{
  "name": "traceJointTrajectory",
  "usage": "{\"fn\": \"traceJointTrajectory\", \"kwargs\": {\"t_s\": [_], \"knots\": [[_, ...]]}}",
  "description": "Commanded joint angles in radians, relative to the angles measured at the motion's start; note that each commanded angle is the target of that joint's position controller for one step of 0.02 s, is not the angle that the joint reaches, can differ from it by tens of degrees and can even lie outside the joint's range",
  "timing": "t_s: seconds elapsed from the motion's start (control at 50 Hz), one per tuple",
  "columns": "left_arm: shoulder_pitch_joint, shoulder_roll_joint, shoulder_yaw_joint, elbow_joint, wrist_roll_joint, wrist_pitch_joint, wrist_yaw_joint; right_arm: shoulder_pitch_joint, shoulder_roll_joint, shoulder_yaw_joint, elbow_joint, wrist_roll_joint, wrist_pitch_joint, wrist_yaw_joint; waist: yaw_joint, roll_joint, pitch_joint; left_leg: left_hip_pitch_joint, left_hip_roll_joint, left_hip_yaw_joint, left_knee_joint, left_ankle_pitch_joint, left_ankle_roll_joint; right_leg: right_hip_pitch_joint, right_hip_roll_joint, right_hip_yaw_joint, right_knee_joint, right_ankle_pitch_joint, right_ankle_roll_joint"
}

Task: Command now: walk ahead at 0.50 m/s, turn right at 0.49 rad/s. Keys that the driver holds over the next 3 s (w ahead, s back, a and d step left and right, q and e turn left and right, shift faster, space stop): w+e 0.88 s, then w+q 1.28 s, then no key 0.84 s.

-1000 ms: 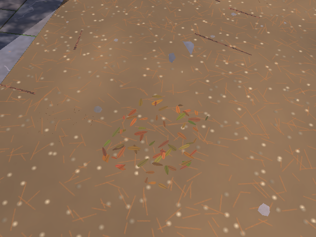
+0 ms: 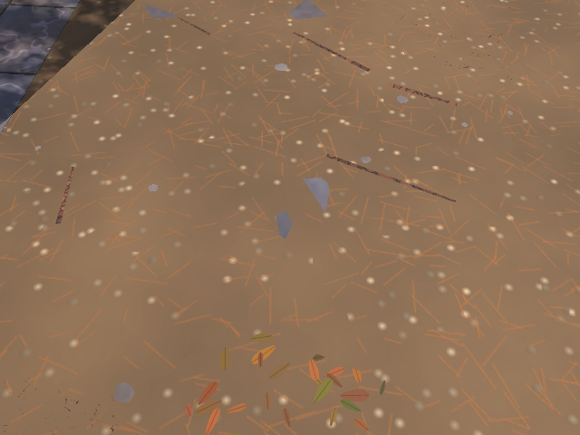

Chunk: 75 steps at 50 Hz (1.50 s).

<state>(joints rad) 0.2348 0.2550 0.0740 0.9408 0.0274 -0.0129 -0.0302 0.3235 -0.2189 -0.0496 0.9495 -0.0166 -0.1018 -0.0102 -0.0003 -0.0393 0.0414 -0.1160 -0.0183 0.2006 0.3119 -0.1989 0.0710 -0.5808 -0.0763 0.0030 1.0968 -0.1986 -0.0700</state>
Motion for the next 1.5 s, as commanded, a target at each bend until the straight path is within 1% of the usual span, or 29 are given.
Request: {"fn": "traceJointTrajectory", "kwargs": {"t_s": [0.02,0.18,0.24,0.28,0.3,0.32,0.34,0.36,0.4,0.46,0.56,0.72,0.78,0.82,0.84,0.86,0.88,0.9,0.92,0.94,1.04,1.2,1.28,1.3,1.32,1.34,1.36,1.4,1.5], "knots": [[-0.027,-0.005,-0.006,-0.062,0.002,0.007,-0.016,0.035,-0.081,-0.013,-0.028,-0.001,-0.02,-0.004,0.013,0.11,0.029,0.013,0.271,-0.124,-0.18,0.245,0.062,-0.106,-0.034,0.003,-0.05,0.113,0.013],[-0.264,-0.005,-0.027,-0.165,0.009,-0.001,-0.037,0.132,-0.121,-0.02,0.016,-0.004,-0.002,-0.019,-0.034,0.106,0.073,0.167,0.295,0.026,-0.122,0.477,0.05,-0.044,0.015,-0.128,-0.421,0.146,-0.033],[-0.208,0.02,-0.015,-0.159,0.013,0.001,-0.028,0.121,-0.157,-0.03,0.019,-0.008,0.018,-0.027,0.004,0.138,0.023,0.235,0.305,0.074,0.05,0.868,0.04,0.078,0.096,-0.179,-0.456,-0.001,-0.089],[-0.032,0.056,0.008,-0.112,0.013,-0.008,-0.016,0.11,-0.186,-0.039,0.012,-0.007,0.039,-0.025,0.074,0.139,-0.081,0.211,0.305,0.084,0.346,0.935,0.035,0.281,0.167,-0.181,-0.518,-0.07,-0.139],[0.127,0.105,0.033,-0.064,0.024,-0.017,-0.002,0.09,-0.186,-0.038,-0.006,-0.005,0.043,-0.019,0.151,0.08,-0.164,0.061,0.284,0.094,0.607,0.739,0.002,0.513,0.144,-0.099,-0.607,-0.059,-0.18],[0.168,0.222,0.065,-0.065,0.031,-0.017,0.014,0.109,-0.082,-0.018,-0.067,0.01,0.038,-0.006,0.121,-0.118,-0.254,-0.33,0.165,0.086,0.965,0.023,-0.052,0.811,-0.15,0.336,-0.645,-0.146,-0.29],[0.162,0.272,0.072,-0.088,0.0,-0.005,0.014,0.029,-0.122,-0.028,-0.132,0.007,0.025,0.007,0.11,-0.118,-0.306,-0.564,-0.003,-0.124,1.159,-0.359,-0.081,0.887,-0.281,0.768,-0.811,-0.092,-0.381],[0.134,0.242,0.065,-0.074,-0.011,0.003,0.022,-0.082,-0.136,-0.029,-0.155,0.003,0.014,0.012,0.11,0.0,-0.167,-0.663,0.072,-0.217,1.132,-0.248,-0.07,0.806,-0.249,0.596,-0.834,-0.034,-0.341],[0.032,0.15,0.042,-0.08,-0.019,-0.009,0.031,-0.054,-0.119,-0.024,-0.135,0.004,0.002,0.01,0.019,0.076,-0.027,-0.566,0.138,-0.218,0.95,-0.121,-0.066,0.567,-0.157,0.382,-0.856,0.177,-0.252],[0.01,0.114,0.025,-0.088,-0.033,-0.04,0.033,-0.014,-0.105,-0.023,-0.132,-0.035,0.054,0.017,-0.036,0.047,-0.048,-0.44,0.151,-0.217,0.843,-0.106,-0.105,0.451,-0.066,0.262,-0.866,0.365,-0.224],[0.126,0.151,0.031,-0.075,-0.028,-0.051,0.027,-0.192,-0.103,-0.018,-0.202,-0.029,0.078,0.024,0.017,0.005,-0.004,-0.553,0.141,-0.198,0.648,0.045,-0.138,0.452,-0.031,0.268,-0.901,0.317,-0.197],[0.251,0.164,0.031,-0.07,-0.015,-0.045,0.039,-0.429,-0.111,0.002,-0.302,-0.014,0.059,0.038,0.101,-0.03,0.013,-0.586,0.064,-0.205,0.355,0.162,-0.112,0.615,-0.045,0.333,-0.821,0.428,-0.17],[0.206,0.191,0.037,-0.088,-0.01,-0.046,0.051,-0.37,-0.14,-0.002,-0.306,-0.008,0.045,0.034,0.052,-0.049,0.007,-0.416,0.036,-0.221,0.245,0.112,-0.077,0.59,-0.058,0.365,-0.761,0.5,-0.125],[0.145,0.214,0.042,-0.106,-0.012,-0.053,0.041,-0.154,-0.186,-0.022,-0.244,-0.005,0.031,0.015,-0.05,-0.022,-0.086,-0.104,-0.014,-0.197,0.177,0.06,-0.041,0.515,-0.003,0.337,-0.556,0.667,-0.079],[0.138,0.188,0.035,-0.115,-0.02,-0.061,0.03,-0.007,-0.227,-0.036,-0.217,-0.017,0.017,0.0,-0.119,0.037,-0.186,0.127,0.075,-0.274,0.142,0.026,-0.008,0.409,0.066,0.289,-0.332,0.548,-0.055],[0.19,0.078,0.008,-0.151,-0.043,-0.066,0.027,0.109,-0.312,-0.051,-0.225,-0.045,0.017,-0.016,-0.124,0.197,-0.34,0.374,0.359,-0.6,0.102,-0.182,0.048,0.206,0.164,0.186,-0.022,0.066,-0.028],[0.263,0.094,0.007,-0.175,-0.039,-0.06,0.028,0.041,-0.336,-0.061,-0.227,-0.034,0.034,-0.01,-0.038,0.392,-0.382,0.395,0.48,-1.016,-0.051,-0.234,0.136,0.008,0.227,0.126,0.137,-0.35,-0.022],[0.245,0.139,0.011,-0.129,-0.007,-0.045,0.033,-0.044,-0.229,-0.041,-0.242,-0.023,0.041,-0.002,-0.012,0.19,-0.208,0.237,0.435,-0.922,-0.06,-0.339,0.138,-0.039,0.14,0.142,0.196,-0.259,-0.026],[0.185,0.127,0.007,-0.124,0.003,-0.043,0.021,-0.085,-0.153,-0.022,-0.238,-0.014,0.039,0.005,-0.015,0.082,-0.096,0.1,0.371,-0.757,-0.074,-0.291,0.13,-0.016,0.112,0.13,0.158,-0.175,-0.021],[0.157,0.101,0.002,-0.13,0.004,-0.042,0.013,-0.098,-0.122,-0.012,-0.223,-0.018,0.035,0.011,-0.002,0.074,-0.048,0.017,0.313,-0.634,-0.095,-0.174,0.112,0.012,0.091,0.126,0.101,-0.143,-0.016],[0.09,0.079,-0.015,-0.161,0.029,-0.025,-0.006,-0.021,-0.145,-0.013,-0.145,0.011,0.001,0.029,0.031,0.141,-0.044,-0.03,0.227,-0.444,-0.116,0.248,0.15,0.025,0.045,0.042,-0.051,-0.101,0.03],[-0.205,0.059,-0.054,-0.258,0.003,-0.043,-0.006,0.092,-0.198,-0.036,-0.096,0.009,0.023,0.03,-0.04,0.13,-0.015,-0.07,0.185,-0.403,-0.104,0.259,0.126,0.141,0.059,-0.03,-0.474,0.078,0.092],[-0.095,0.094,-0.038,-0.237,0.003,-0.067,0.018,0.075,-0.214,-0.046,-0.101,0.01,0.033,0.024,0.028,0.107,-0.052,-0.091,0.171,-0.446,0.064,0.244,0.08,0.377,0.084,-0.016,-0.645,0.046,0.06],[0.018,0.142,-0.02,-0.207,0.019,-0.081,0.032,0.074,-0.184,-0.04,-0.109,0.015,0.029,0.025,0.073,0.041,-0.122,-0.156,0.107,-0.404,0.236,0.221,0.054,0.551,0.016,0.058,-0.687,0.008,0.03],[0.16,0.233,0.001,-0.206,0.043,-0.086,0.047,0.06,-0.1,-0.019,-0.159,0.035,0.023,0.025,0.134,-0.115,-0.264,-0.326,0.013,-0.301,0.53,-0.02,0.013,0.776,-0.244,0.333,-0.758,-0.207,-0.031],[0.172,0.291,0.022,-0.191,0.028,-0.065,0.049,0.109,-0.098,-0.019,-0.186,0.033,0.033,0.02,0.097,-0.258,-0.264,-0.536,-0.066,-0.22,0.71,-0.355,0.008,0.792,-0.382,0.639,-0.871,-0.331,-0.108],[0.111,0.193,0.001,-0.205,0.018,-0.058,0.045,0.108,-0.153,-0.033,-0.152,0.008,0.053,0.015,0.064,-0.107,-0.158,-0.57,0.01,-0.269,0.814,-0.308,0.021,0.694,-0.346,0.591,-0.871,-0.396,-0.113],[0.016,0.087,-0.025,-0.215,0.007,-0.067,0.038,0.064,-0.122,-0.033,-0.145,0.003,0.063,0.033,0.021,-0.049,-0.042,-0.54,0.067,-0.269,0.799,-0.167,0.007,0.546,-0.246,0.339,-0.907,-0.169,-0.077],[0.064,0.084,-0.019,-0.17,-0.01,-0.101,0.04,-0.025,-0.097,-0.033,-0.179,-0.017,0.099,0.063,-0.006,-0.053,-0.028,-0.571,0.093,-0.241,0.804,-0.03,-0.04,0.524,-0.188,0.082,-0.934,0.221,-0.071]]}}
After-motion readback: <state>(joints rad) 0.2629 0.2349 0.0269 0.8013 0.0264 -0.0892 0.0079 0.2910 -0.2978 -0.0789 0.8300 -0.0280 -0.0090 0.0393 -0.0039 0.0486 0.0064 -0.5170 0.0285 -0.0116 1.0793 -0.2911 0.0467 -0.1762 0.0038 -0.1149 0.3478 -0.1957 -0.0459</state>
